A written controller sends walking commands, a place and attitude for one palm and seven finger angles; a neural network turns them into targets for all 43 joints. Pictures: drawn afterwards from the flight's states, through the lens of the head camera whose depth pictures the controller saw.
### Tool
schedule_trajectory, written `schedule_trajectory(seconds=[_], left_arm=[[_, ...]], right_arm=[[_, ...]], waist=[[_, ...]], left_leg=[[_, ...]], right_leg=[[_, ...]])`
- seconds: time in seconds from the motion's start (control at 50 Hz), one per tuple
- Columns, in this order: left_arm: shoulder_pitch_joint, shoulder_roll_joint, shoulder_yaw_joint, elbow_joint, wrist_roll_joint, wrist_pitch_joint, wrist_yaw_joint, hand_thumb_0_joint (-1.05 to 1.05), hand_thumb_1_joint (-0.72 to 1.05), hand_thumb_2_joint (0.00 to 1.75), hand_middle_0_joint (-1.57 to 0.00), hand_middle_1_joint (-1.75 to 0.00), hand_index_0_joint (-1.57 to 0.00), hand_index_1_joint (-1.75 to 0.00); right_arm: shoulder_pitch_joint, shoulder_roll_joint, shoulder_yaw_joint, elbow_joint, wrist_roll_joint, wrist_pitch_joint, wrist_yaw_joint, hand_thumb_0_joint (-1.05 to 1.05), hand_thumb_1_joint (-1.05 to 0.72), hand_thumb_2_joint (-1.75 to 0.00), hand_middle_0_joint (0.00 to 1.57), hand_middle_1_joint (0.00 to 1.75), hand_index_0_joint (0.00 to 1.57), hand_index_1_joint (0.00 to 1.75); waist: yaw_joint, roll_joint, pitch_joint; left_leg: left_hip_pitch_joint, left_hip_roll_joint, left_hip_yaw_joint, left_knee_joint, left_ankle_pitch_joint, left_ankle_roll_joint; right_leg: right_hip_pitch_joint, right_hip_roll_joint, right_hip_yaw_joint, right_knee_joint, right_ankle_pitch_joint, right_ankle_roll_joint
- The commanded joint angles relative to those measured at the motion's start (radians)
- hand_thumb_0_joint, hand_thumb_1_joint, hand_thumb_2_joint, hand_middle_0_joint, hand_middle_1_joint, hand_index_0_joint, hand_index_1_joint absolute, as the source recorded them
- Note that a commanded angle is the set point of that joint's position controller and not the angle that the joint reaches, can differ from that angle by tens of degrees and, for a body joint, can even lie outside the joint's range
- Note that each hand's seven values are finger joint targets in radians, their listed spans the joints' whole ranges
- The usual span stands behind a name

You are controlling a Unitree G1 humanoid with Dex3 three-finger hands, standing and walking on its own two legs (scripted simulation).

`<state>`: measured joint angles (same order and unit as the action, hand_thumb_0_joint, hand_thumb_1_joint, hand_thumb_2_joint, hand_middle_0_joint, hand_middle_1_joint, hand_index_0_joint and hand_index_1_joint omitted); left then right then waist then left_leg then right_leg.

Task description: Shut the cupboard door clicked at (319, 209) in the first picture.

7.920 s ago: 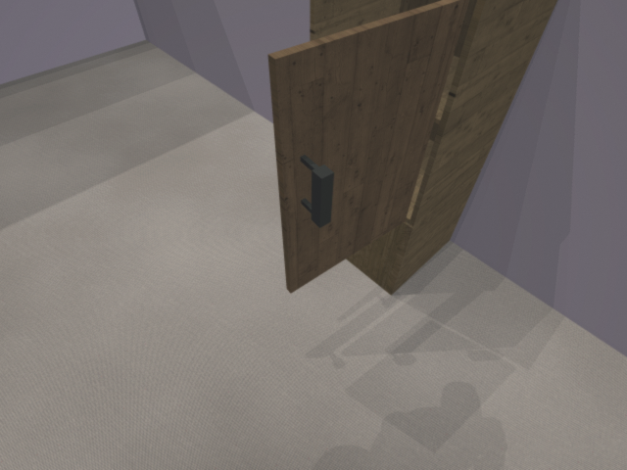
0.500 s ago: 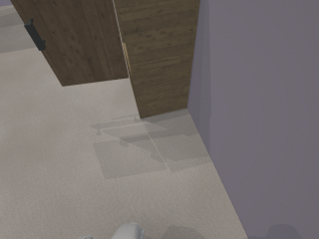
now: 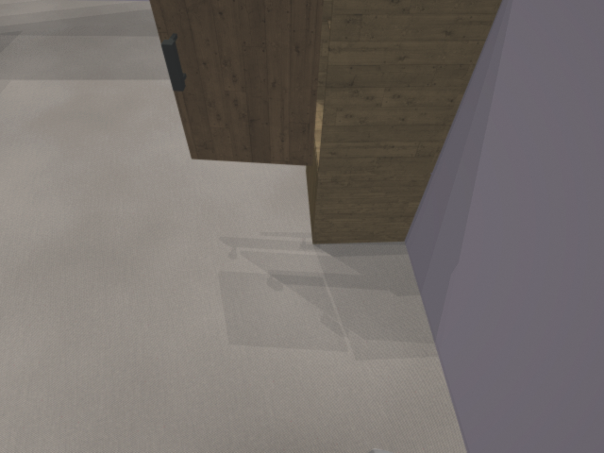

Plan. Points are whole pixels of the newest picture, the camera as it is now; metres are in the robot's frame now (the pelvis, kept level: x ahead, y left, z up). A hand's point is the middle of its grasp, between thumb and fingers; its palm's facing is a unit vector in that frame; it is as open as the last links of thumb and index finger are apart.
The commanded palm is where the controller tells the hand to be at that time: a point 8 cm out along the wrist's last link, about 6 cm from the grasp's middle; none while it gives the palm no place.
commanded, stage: take the last steps up to it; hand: left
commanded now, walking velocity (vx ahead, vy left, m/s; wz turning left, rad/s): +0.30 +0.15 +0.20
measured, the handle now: (176, 62) +0.98 +0.41 +0.00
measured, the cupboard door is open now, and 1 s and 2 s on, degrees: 84 84 84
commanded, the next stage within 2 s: come to a stop and stand still in 1.30 s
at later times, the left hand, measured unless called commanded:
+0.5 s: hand out of the picture +0.04 +0.18 -0.17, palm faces +0.24 -0.96 -0.17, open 7.3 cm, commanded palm none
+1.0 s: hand (158, 283) +0.42 +0.31 -0.15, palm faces +0.07 -0.98 -0.20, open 7.4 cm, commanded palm none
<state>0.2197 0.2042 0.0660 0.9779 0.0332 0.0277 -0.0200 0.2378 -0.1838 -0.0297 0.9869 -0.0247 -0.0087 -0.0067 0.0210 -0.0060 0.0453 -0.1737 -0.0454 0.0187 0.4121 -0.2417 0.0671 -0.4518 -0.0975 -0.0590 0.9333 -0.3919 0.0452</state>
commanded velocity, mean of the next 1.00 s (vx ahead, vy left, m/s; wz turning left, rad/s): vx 0.30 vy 0.10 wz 0.00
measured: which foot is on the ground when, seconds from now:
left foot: down 0.00-0.12, up 0.14-0.56, down 0.58-1.00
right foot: up 0.00-0.12, down 0.14-0.58, up 0.60-1.00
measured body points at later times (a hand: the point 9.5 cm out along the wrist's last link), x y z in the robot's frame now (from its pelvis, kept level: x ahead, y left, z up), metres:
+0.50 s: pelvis +0.14 +0.03 +0.00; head +0.17 +0.04 +0.45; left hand +0.03 +0.23 -0.15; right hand +0.23 -0.20 -0.16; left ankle +0.22 +0.19 -0.70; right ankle +0.06 -0.13 -0.74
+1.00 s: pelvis +0.30 +0.13 +0.00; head +0.32 +0.12 +0.45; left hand +0.41 +0.37 -0.14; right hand +0.28 -0.10 -0.16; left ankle +0.24 +0.19 -0.74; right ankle +0.39 +0.02 -0.71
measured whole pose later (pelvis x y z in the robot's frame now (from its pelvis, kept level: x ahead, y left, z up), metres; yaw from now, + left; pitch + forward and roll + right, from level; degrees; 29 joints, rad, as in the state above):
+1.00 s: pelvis +0.30 +0.13 +0.00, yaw +3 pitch +0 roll +2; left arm 0.10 0.17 0.06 0.96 0.03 0.00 -0.01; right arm 0.36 -0.16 -0.03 1.09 -0.03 -0.05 -0.01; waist -0.02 -0.02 0.03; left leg -0.05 -0.06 0.22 0.31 -0.27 0.07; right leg -0.50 -0.11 -0.08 0.77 -0.23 -0.01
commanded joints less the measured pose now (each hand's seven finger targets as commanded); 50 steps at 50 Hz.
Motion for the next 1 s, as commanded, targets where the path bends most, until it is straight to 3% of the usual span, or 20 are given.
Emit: schedule_trajectory(seconds=[0.0, 0.04, 0.08, 0.1, 0.12, 0.14, 0.16, 0.2, 0.22, 0.32, 0.46, 0.48, 0.52, 0.54, 0.56, 0.6, 0.64, 0.7, 0.8, 0.98], left_arm=[[-0.069, 0.049, 0.005, -0.094, -0.006, -0.038, 0.001, 0.0, 0.9, 0.9, -0.2, -0.3, -0.2, -0.3], [-0.017, 0.049, 0.009, -0.076, -0.005, -0.044, 0.002, 0.0, 0.9, 0.9, -0.2, -0.3, -0.2, -0.3], [0.13, 0.086, 0.028, -0.027, -0.002, -0.058, 0.009, 0.0, 0.9, 0.9, -0.2, -0.3, -0.2, -0.3], [0.233, 0.169, 0.041, 0.0, 0.009, -0.07, 0.019, 0.0, 0.9, 0.9, -0.2, -0.3, -0.2, -0.3], [0.29, 0.228, 0.053, 0.006, -0.002, -0.068, 0.026, 0.0, 0.9, 0.9, -0.2, -0.3, -0.2, -0.3], [0.247, 0.222, 0.051, -0.003, -0.011, -0.073, 0.033, 0.0, 0.9, 0.9, -0.2, -0.3, -0.2, -0.3], [0.173, 0.181, 0.043, -0.012, -0.011, -0.074, 0.039, 0.0, 0.9, 0.9, -0.2, -0.3, -0.2, -0.3], [0.101, 0.084, 0.013, -0.014, -0.011, -0.09, 0.037, 0.0, 0.9, 0.9, -0.2, -0.3, -0.2, -0.3], [0.103, 0.069, 0.007, -0.005, -0.012, -0.098, 0.036, 0.0, 0.9, 0.9, -0.2, -0.3, -0.2, -0.3], [0.196, 0.075, 0.004, 0.061, -0.012, -0.121, 0.036, 0.0, 0.9, 0.9, -0.2, -0.3, -0.2, -0.3], [0.214, 0.113, 0.01, 0.11, 0.002, -0.108, 0.04, 0.0, 0.9, 0.9, -0.2, -0.3, -0.2, -0.3], [0.201, 0.124, 0.013, 0.107, 0.002, -0.103, 0.041, 0.0, 0.9, 0.9, -0.2, -0.3, -0.2, -0.3], [0.167, 0.121, 0.019, 0.101, -0.003, -0.095, 0.039, 0.0, 0.9, 0.9, -0.2, -0.3, -0.2, -0.3], [0.217, 0.068, 0.01, 0.093, -0.011, -0.088, 0.031, 0.0, 0.9, 0.9, -0.2, -0.3, -0.2, -0.3], [0.219, 0.009, -0.001, 0.062, -0.019, -0.086, 0.025, 0.0, 0.9, 0.9, -0.2, -0.3, -0.2, -0.3], [0.101, -0.006, -0.007, 0.029, -0.02, -0.081, 0.037, 0.0, 0.9, 0.9, -0.2, -0.3, -0.2, -0.3], [0.071, 0.004, 0.002, 0.05, -0.008, -0.075, 0.021, 0.0, 0.9, 0.9, -0.2, -0.3, -0.2, -0.3], [0.135, -0.026, 0.0, 0.071, -0.003, -0.053, 0.017, 0.0, 0.9, 0.9, -0.2, -0.3, -0.2, -0.3], [0.045, -0.019, 0.005, 0.013, -0.002, -0.04, 0.009, 0.0, 0.9, 0.9, -0.2, -0.3, -0.2, -0.3], [-0.148, -0.006, -0.01, -0.081, -0.004, -0.052, 0.006, 0.0, 0.9, 0.9, -0.2, -0.3, -0.2, -0.3]], right_arm=[[0.058, -0.174, -0.049, -0.027, -0.003, -0.014, -0.004, 0.0, -0.9, -0.9, 0.2, 0.3, 0.2, 0.3], [0.045, -0.174, -0.048, -0.023, -0.002, -0.011, -0.003, 0.0, -0.9, -0.9, 0.2, 0.3, 0.2, 0.3], [0.014, -0.144, -0.044, -0.025, 0.007, -0.014, -0.001, 0.0, -0.9, -0.9, 0.2, 0.3, 0.2, 0.3], [0.03, -0.09, -0.034, -0.036, 0.019, -0.02, 0.007, 0.0, -0.9, -0.9, 0.2, 0.3, 0.2, 0.3], [-0.007, -0.095, -0.038, -0.076, 0.005, -0.017, 0.009, 0.0, -0.9, -0.9, 0.2, 0.3, 0.2, 0.3], [-0.025, -0.14, -0.048, -0.068, -0.005, -0.009, 0.013, 0.0, -0.9, -0.9, 0.2, 0.3, 0.2, 0.3], [-0.04, -0.128, -0.057, -0.057, -0.006, -0.002, 0.019, 0.0, -0.9, -0.9, 0.2, 0.3, 0.2, 0.3], [-0.019, -0.08, -0.048, -0.013, -0.008, 0.013, 0.032, 0.0, -0.9, -0.9, 0.2, 0.3, 0.2, 0.3], [0.012, -0.058, -0.043, 0.003, -0.006, 0.02, 0.035, 0.0, -0.9, -0.9, 0.2, 0.3, 0.2, 0.3], [-0.009, -0.025, -0.038, 0.012, 0.001, 0.022, 0.046, 0.0, -0.9, -0.9, 0.2, 0.3, 0.2, 0.3], [-0.141, -0.018, -0.024, -0.048, 0.008, -0.007, 0.062, 0.0, -0.9, -0.9, 0.2, 0.3, 0.2, 0.3], [-0.111, -0.026, -0.025, -0.043, 0.008, -0.012, 0.059, 0.0, -0.9, -0.9, 0.2, 0.3, 0.2, 0.3], [0.095, -0.088, -0.038, 0.02, 0.0, -0.028, 0.043, 0.0, -0.9, -0.9, 0.2, 0.3, 0.2, 0.3], [0.226, -0.19, -0.064, 0.052, -0.01, -0.035, 0.026, 0.0, -0.9, -0.9, 0.2, 0.3, 0.2, 0.3], [0.322, -0.285, -0.088, 0.069, -0.011, -0.036, 0.006, 0.0, -0.9, -0.9, 0.2, 0.3, 0.2, 0.3], [0.212, -0.249, -0.076, 0.047, -0.003, -0.033, -0.015, 0.0, -0.9, -0.9, 0.2, 0.3, 0.2, 0.3], [0.104, -0.133, -0.045, 0.015, -0.004, -0.045, -0.016, 0.0, -0.9, -0.9, 0.2, 0.3, 0.2, 0.3], [0.08, -0.084, -0.029, 0.018, -0.002, -0.066, -0.019, 0.0, -0.9, -0.9, 0.2, 0.3, 0.2, 0.3], [0.103, -0.077, -0.034, 0.021, -0.004, -0.07, -0.014, 0.0, -0.9, -0.9, 0.2, 0.3, 0.2, 0.3], [0.212, -0.092, -0.023, 0.09, -0.012, -0.06, -0.012, 0.0, -0.9, -0.9, 0.2, 0.3, 0.2, 0.3]], waist=[[-0.033, 0.13, 0.012], [-0.003, 0.112, 0.01], [0.074, 0.015, -0.012], [0.112, -0.211, -0.049], [0.128, -0.307, -0.042], [0.098, -0.258, 0.006], [0.064, -0.221, 0.062], [0.006, -0.129, 0.118], [-0.007, -0.145, 0.108], [0.004, -0.12, 0.047], [0.024, -0.189, 0.071], [0.007, -0.201, 0.062], [-0.095, -0.104, -0.041], [-0.133, 0.112, -0.17], [-0.153, 0.345, -0.234], [-0.121, 0.273, -0.202], [-0.071, 0.13, -0.048], [-0.01, 0.089, -0.03], [-0.002, 0.043, 0.018], [-0.044, 0.049, 0.058]], left_leg=[[-0.03, 0.242, -0.258, -0.183, -0.087, 0.144], [-0.099, 0.219, -0.244, -0.141, -0.115, 0.125], [-0.287, 0.131, -0.169, 0.045, -0.18, 0.06], [-0.475, 0.016, -0.034, 0.317, -0.257, -0.004], [-0.579, -0.012, -0.023, 0.576, -0.375, -0.039], [-0.576, 0.051, -0.09, 0.723, -0.289, -0.047], [-0.579, 0.087, -0.097, 0.795, -0.194, -0.055], [-0.511, 0.129, -0.085, 0.778, -0.015, -0.081], [-0.487, 0.133, -0.061, 0.756, 0.025, -0.093], [-0.502, 0.135, 0.013, 0.625, 0.094, -0.12], [-0.311, 0.104, 0.091, 0.25, 0.035, -0.081], [-0.244, 0.088, 0.102, 0.214, 0.014, -0.069], [0.064, 0.048, 0.131, 0.071, 0.035, -0.054], [0.304, 0.183, -0.005, 0.072, 0.084, -0.014], [0.41, 0.387, -0.332, -0.019, 0.155, 0.067], [0.266, 0.446, -0.346, -0.125, 0.012, 0.118], [0.051, 0.379, -0.215, -0.175, 0.026, 0.097], [-0.005, 0.348, -0.103, -0.224, 0.117, 0.098], [0.014, 0.334, -0.04, -0.277, 0.147, 0.121], [0.117, 0.317, 0.005, -0.185, 0.33, 0.102]], right_leg=[[0.032, 0.023, -0.034, -0.178, 0.006, -0.007], [0.169, 0.051, -0.054, -0.277, 0.045, -0.012], [0.471, 0.013, -0.009, -0.483, 0.08, -0.027], [0.653, -0.219, 0.263, -0.614, -0.098, -0.093], [0.63, -0.442, 0.584, -0.761, -0.188, -0.198], [0.486, -0.456, 0.63, -0.81, -0.324, -0.229], [0.393, -0.428, 0.574, -0.826, -0.37, -0.213], [0.254, -0.305, 0.26, -0.806, -0.087, -0.126], [0.246, -0.267, 0.161, -0.798, 0.039, -0.111], [0.377, -0.228, -0.007, -0.749, 0.419, -0.112], [0.363, -0.258, -0.049, -0.68, 0.449, -0.118], [0.348, -0.26, -0.052, -0.652, 0.459, -0.118], [0.273, -0.196, -0.122, -0.398, 0.502, -0.086], [0.125, -0.106, -0.165, -0.143, 0.274, -0.053], [-0.094, 0.03, -0.135, 0.164, -0.22, -0.031], [-0.213, -0.011, 0.036, 0.418, -0.138, -0.075], [-0.182, -0.058, 0.052, 0.392, 0.014, -0.073], [-0.131, -0.059, 0.039, 0.293, 0.066, -0.054], [-0.15, -0.057, 0.036, 0.089, 0.167, -0.042], [-0.041, 0.008, -0.038, -0.247, 0.131, -0.07]])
